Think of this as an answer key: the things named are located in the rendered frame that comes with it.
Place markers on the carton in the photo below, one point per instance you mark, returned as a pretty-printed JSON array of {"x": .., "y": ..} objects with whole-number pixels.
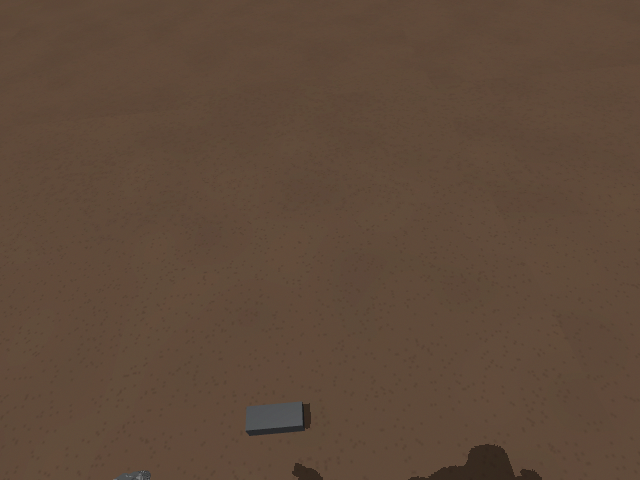
[{"x": 274, "y": 418}]

